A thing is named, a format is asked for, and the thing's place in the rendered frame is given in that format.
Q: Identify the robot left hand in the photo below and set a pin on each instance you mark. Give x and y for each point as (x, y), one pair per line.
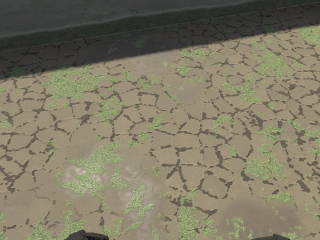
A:
(83, 235)

